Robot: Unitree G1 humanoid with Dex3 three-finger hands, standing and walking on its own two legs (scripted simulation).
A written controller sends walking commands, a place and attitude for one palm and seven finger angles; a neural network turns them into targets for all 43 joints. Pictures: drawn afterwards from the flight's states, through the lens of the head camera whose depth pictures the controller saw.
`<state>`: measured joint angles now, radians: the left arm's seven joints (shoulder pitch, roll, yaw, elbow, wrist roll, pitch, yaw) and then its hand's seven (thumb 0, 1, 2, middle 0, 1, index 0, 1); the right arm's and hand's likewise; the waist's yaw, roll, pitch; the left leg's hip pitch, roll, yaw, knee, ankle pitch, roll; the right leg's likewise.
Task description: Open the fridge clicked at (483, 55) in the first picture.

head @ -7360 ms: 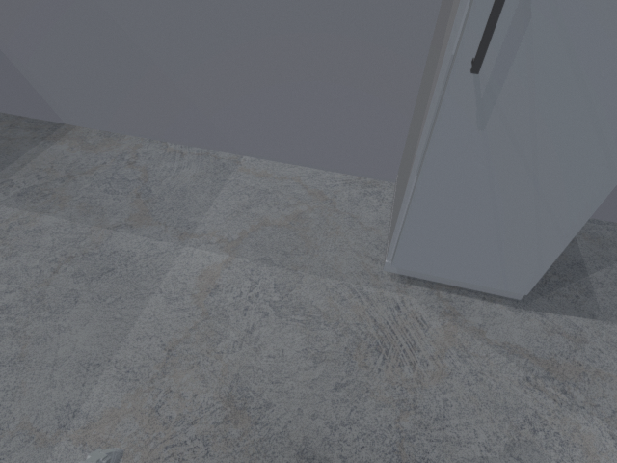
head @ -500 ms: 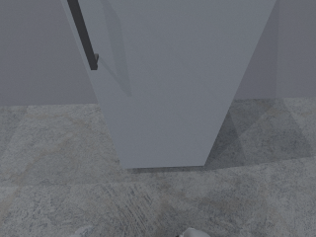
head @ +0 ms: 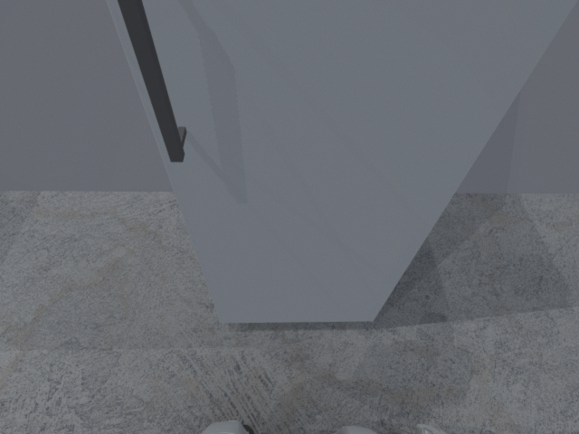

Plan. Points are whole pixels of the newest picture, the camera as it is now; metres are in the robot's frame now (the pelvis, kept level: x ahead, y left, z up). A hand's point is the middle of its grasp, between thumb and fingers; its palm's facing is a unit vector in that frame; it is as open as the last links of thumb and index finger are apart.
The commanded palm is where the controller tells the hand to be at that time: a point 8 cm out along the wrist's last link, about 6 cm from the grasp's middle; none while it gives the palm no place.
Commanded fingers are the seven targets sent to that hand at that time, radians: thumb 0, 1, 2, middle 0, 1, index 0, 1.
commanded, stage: come to a stop and stand still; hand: left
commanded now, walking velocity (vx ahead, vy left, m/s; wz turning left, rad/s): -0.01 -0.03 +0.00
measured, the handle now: (153, 55) +0.45 +0.21 +0.26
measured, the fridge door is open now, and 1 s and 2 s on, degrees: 0 0 0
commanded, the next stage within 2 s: look again from close up in 1.44 s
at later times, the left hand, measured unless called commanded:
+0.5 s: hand out of the picture -0.03 +0.13 -0.17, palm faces +0.08 -0.98 -0.19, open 7.3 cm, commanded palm none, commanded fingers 0.00 0.90 0.90 -0.20 -0.30 -0.20 -0.30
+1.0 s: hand out of the picture -0.12 +0.10 -0.17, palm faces +0.07 -0.99 -0.16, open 7.3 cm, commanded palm none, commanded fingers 0.00 0.90 0.90 -0.20 -0.30 -0.20 -0.30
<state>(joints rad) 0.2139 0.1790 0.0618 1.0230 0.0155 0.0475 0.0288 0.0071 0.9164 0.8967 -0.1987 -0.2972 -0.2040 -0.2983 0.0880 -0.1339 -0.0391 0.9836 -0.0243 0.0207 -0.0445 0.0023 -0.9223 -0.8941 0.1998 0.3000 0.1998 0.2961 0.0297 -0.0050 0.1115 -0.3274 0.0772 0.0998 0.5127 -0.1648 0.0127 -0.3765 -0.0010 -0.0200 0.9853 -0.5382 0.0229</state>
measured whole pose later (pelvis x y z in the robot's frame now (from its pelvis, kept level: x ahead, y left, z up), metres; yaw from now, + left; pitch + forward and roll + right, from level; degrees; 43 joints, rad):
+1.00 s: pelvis -0.09 -0.05 +0.01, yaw +0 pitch -1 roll +0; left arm 0.33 0.12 0.02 1.15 0.01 0.01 0.02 0.01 0.91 0.90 -0.20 -0.30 -0.20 -0.30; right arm 0.35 -0.11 -0.01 1.14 -0.02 0.01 -0.03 0.01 -0.91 -0.89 0.20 0.30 0.20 0.30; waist 0.01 -0.01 0.02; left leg -0.18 0.03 0.05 0.42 -0.23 -0.02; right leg -0.25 0.00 -0.06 0.41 -0.15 -0.03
